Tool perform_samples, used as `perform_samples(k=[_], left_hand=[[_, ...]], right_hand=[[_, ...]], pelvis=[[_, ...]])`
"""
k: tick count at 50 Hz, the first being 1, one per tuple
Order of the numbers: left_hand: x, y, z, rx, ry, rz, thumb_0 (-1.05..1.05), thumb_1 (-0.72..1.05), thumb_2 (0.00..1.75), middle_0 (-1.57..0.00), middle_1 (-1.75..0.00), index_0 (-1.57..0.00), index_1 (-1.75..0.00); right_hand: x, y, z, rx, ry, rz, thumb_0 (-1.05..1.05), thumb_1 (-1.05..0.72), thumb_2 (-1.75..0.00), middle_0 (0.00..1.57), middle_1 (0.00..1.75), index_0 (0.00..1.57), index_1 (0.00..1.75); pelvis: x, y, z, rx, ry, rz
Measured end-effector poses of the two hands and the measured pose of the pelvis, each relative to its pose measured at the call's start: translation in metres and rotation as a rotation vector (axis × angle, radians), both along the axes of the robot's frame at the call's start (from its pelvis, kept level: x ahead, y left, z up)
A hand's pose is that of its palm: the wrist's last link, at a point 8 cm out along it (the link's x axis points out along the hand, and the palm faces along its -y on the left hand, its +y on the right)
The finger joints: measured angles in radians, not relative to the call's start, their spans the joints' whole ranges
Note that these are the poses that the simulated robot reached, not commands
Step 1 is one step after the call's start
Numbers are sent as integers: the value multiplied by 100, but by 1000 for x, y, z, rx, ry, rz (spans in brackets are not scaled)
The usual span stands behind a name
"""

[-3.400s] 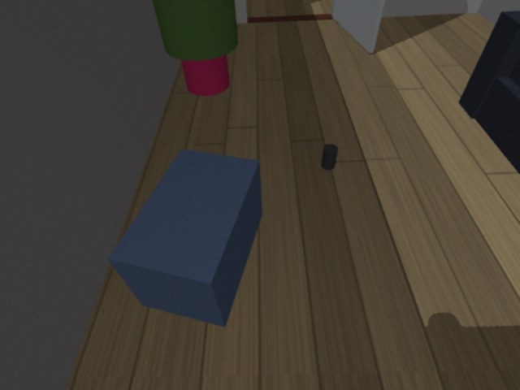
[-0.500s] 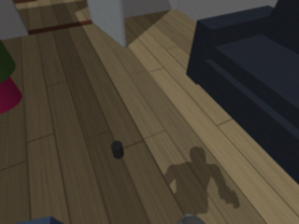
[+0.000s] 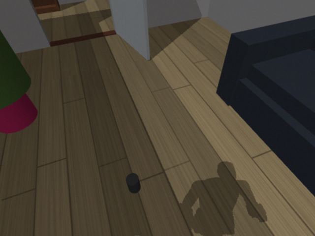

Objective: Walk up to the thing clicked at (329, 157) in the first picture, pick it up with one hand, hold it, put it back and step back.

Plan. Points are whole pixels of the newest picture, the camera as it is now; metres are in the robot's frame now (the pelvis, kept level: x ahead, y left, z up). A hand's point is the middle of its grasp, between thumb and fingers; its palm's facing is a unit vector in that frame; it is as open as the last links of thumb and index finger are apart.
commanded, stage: walk up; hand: left
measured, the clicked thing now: (133, 183) +0.55 +0.23 -0.70
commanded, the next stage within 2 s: none
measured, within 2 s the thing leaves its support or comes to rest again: neither
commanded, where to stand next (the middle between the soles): +0.20 +0.00 m, yaw +1 degrees
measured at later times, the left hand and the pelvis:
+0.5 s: hand (90, 213) +0.22 +0.25 -0.15, palm faces -0.06 -0.92 -0.38, open 7.4 cm; pelvis +0.11 -0.01 -0.01, yaw +0 degrees
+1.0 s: hand (89, 213) +0.22 +0.25 -0.14, palm faces +0.03 -0.95 -0.32, open 7.4 cm; pelvis +0.13 -0.01 +0.02, yaw +1 degrees
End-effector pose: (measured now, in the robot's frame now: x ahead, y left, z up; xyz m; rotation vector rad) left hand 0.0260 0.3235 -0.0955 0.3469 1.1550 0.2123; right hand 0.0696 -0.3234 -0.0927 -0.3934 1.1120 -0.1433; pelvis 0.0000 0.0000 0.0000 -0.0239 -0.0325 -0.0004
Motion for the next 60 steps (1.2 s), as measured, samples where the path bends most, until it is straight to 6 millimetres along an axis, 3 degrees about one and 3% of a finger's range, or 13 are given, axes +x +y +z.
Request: perform_samples(k=[5,13,20,23,28,37,48,60], left_hand=[[31,20,-23,-4,70,0,1,90,90,-21,-30,-21,-30],[113,13,-15,-28,31,-57,1,90,90,-20,-30,-21,-30],[170,-10,-16,7,-28,-55,1,90,90,-20,-30,-21,-30],[184,-24,-17,12,-40,-59,1,91,90,-20,-30,-21,-30],[201,-40,-15,-8,-57,-74,1,90,90,-21,-30,-21,-30],[205,-47,-9,-54,-43,-22,1,90,90,-21,-30,-21,-30],[188,-33,-8,-56,32,47,1,90,90,-20,-30,-21,-30],[173,-29,-5,-50,74,94,1,90,90,-20,-30,-21,-30]], right_hand=[[26,12,5,-45,-40,-33,1,-91,-89,20,30,20,30],[32,18,17,-58,35,-86,1,-90,-89,20,30,20,30],[55,4,-15,-23,92,-110,1,-90,-89,20,30,20,30],[73,1,-32,-1,89,-118,1,-90,-89,20,30,20,30],[97,8,-40,32,70,-98,1,-91,-89,20,30,20,30],[113,12,-24,38,102,-68,1,-91,-89,20,30,20,30],[134,8,-8,2,118,-63,1,-91,-89,20,30,20,30],[166,19,-6,25,77,-42,1,-91,-89,20,30,20,30]], pelvis=[[35,17,-10,20,-4,-7],[78,17,5,23,-11,-18],[103,-2,-9,37,-12,-7],[107,-8,-14,21,-15,-10],[109,-9,-12,36,-9,-3],[121,-11,4,39,0,8],[131,-8,15,28,2,19],[140,-7,19,27,-2,32]])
